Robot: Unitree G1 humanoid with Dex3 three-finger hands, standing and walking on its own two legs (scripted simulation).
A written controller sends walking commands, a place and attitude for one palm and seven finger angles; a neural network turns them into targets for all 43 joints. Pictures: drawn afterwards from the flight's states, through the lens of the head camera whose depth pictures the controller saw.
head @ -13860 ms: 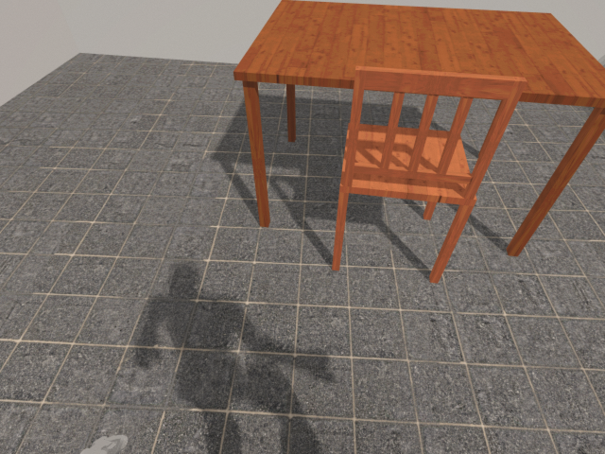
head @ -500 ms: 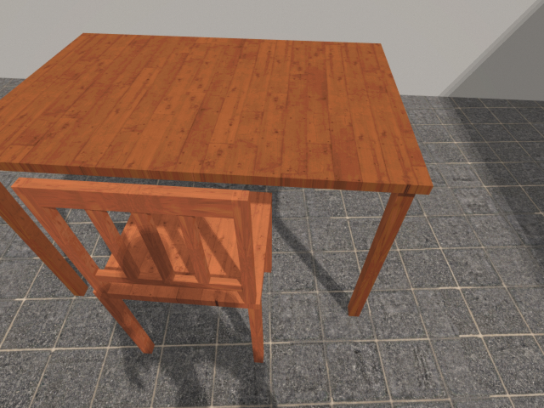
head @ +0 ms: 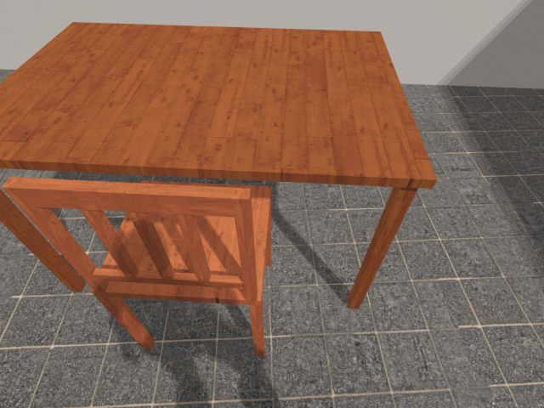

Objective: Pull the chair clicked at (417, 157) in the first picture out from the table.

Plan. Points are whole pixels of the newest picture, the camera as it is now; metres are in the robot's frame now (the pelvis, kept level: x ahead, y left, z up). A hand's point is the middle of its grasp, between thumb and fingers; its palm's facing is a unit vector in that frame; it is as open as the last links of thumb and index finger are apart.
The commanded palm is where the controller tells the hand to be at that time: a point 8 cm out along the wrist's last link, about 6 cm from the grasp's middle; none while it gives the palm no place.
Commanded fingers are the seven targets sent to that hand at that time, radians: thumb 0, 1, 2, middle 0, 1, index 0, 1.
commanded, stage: raise the hand toward the chair's back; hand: left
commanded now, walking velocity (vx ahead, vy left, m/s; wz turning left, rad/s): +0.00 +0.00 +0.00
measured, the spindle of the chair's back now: (154, 245) +0.43 +0.27 -0.10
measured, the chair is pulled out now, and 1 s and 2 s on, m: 0.00 0.00 0.00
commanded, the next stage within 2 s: none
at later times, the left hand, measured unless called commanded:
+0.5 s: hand out of the picture +0.11 +0.19 -0.08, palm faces +0.12 -0.99 -0.07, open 10.4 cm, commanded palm +0.11 +0.23 -0.06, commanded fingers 0.00 0.22 0.61 -0.13 -0.19 -0.13 -0.19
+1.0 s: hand (145, 389) +0.16 +0.20 -0.07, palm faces -0.04 -1.00 -0.04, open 14.7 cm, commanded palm +0.14 +0.26 -0.05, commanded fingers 0.00 -0.36 0.36 -0.07 -0.10 -0.07 -0.10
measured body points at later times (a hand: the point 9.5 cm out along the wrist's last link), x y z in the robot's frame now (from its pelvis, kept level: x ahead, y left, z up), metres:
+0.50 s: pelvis -0.07 -0.01 -0.12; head +0.01 +0.00 +0.32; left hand +0.10 +0.24 -0.07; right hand +0.20 -0.23 -0.16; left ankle -0.04 +0.11 -0.74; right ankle -0.01 -0.10 -0.74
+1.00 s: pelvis -0.06 +0.01 -0.11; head +0.02 +0.03 +0.33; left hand +0.16 +0.25 -0.06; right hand +0.11 -0.25 -0.18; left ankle -0.04 +0.11 -0.74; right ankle -0.01 -0.10 -0.74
